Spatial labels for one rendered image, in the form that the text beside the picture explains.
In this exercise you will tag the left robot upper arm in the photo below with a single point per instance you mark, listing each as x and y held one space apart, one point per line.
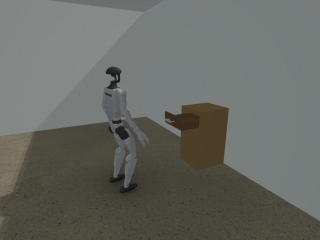
104 104

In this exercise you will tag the handle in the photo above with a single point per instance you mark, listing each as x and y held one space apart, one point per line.
168 120

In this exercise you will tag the drawer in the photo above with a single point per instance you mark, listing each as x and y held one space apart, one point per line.
184 121

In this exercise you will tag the right robot upper arm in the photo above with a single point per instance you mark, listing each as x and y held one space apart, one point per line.
121 94

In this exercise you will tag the robot left foot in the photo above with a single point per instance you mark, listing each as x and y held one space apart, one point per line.
120 177

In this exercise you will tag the right robot hand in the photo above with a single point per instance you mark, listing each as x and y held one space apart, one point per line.
141 136

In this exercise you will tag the left robot forearm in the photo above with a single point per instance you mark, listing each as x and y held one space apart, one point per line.
106 111

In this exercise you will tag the robot torso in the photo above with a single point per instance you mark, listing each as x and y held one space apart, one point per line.
113 108

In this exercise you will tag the right robot forearm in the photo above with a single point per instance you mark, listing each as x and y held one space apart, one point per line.
131 122

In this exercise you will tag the cabinet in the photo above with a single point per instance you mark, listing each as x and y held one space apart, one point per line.
204 147

